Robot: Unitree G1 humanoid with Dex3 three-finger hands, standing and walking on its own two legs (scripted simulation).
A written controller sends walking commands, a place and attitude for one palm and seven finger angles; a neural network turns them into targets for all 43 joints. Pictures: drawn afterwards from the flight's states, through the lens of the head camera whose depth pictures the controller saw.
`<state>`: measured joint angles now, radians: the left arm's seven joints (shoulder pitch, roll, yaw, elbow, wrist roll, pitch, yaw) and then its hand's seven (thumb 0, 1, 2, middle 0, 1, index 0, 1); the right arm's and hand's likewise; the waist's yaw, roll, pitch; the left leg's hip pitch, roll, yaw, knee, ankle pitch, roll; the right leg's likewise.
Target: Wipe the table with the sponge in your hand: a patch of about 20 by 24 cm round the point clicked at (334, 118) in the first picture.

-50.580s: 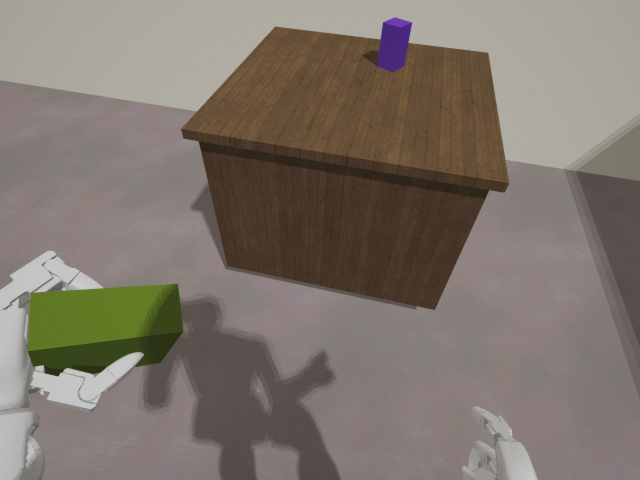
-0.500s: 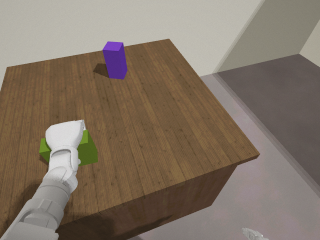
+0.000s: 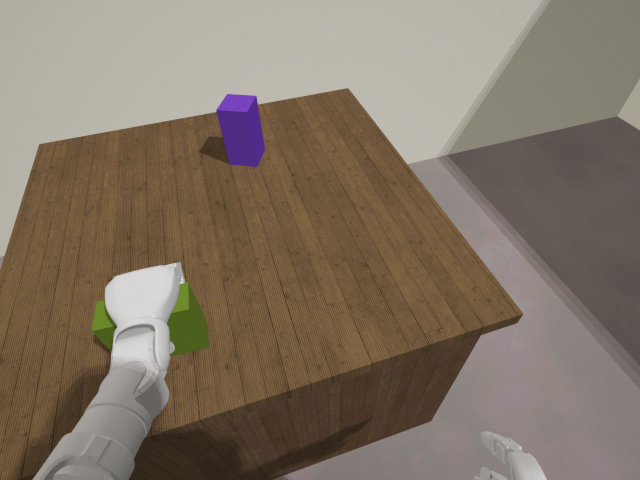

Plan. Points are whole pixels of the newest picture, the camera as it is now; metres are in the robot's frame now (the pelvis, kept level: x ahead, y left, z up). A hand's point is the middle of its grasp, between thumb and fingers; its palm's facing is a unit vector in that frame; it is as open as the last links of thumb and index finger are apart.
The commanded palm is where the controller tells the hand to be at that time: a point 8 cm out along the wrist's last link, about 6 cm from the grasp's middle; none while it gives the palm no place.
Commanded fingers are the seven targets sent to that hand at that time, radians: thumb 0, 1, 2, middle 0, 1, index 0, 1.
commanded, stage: wipe back along the first lane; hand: left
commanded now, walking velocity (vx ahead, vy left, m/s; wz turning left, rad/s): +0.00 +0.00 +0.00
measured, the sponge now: (160, 331) +0.32 +0.27 -0.03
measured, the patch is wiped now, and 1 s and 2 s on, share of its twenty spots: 1.00 1.00 1.00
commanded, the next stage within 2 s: lift the sponge slowly off the table in 0.18 s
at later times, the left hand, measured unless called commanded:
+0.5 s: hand (163, 337) +0.29 +0.25 +0.01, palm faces -0.07 -0.06 -1.00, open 9.2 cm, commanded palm +0.26 +0.24 +0.05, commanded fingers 0.00 0.10 1.30 -1.20 -1.60 -1.20 -1.60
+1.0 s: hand (161, 348) +0.27 +0.24 +0.02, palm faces -0.07 -0.11 -0.99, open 9.2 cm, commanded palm +0.25 +0.24 +0.09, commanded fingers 0.00 0.10 1.30 -1.20 -1.60 -1.20 -1.60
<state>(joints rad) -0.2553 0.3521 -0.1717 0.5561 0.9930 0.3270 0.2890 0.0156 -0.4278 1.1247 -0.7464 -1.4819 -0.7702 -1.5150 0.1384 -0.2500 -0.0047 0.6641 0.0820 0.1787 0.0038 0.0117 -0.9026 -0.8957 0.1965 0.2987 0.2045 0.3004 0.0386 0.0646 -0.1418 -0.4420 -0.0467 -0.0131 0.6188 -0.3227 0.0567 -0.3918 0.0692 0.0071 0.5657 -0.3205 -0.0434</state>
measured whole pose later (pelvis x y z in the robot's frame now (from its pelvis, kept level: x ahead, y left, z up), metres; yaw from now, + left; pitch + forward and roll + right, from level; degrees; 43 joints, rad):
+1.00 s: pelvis -0.01 -0.01 +0.01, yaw -1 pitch +3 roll +0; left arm -0.06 0.34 -0.16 0.34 0.96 0.30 0.22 0.00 -0.46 1.11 -0.80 -1.42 -0.83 -1.43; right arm 0.09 -0.25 -0.01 0.70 0.06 0.14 -0.03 0.01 -0.90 -0.90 0.20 0.30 0.20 0.30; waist 0.07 0.08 -0.08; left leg -0.30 -0.04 0.00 0.52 -0.27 0.04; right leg -0.26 0.08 0.03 0.49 -0.28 -0.06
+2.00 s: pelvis -0.02 -0.02 +0.02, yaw -1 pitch -2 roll +0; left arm -0.09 0.42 -0.14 0.14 0.91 0.36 0.06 -0.01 -0.47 1.11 -0.81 -1.41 -0.84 -1.42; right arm 0.01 -0.26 0.02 0.71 0.07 0.13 -0.05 0.01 -0.90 -0.90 0.20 0.30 0.20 0.30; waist 0.09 0.09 -0.03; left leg -0.15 -0.03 -0.01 0.40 -0.21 0.04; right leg -0.12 0.08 0.03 0.37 -0.22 -0.07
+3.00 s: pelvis -0.02 -0.01 +0.02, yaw -1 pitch -3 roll +0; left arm 0.03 0.46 -0.13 -0.12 0.90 0.41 -0.03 -0.01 -0.47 1.11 -0.81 -1.41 -0.84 -1.42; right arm -0.05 -0.26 0.05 0.67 0.05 0.13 -0.03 0.01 -0.90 -0.90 0.20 0.30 0.20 0.30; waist 0.12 0.11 0.00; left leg -0.11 -0.04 -0.01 0.37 -0.20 0.04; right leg -0.08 0.07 0.03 0.34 -0.21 -0.06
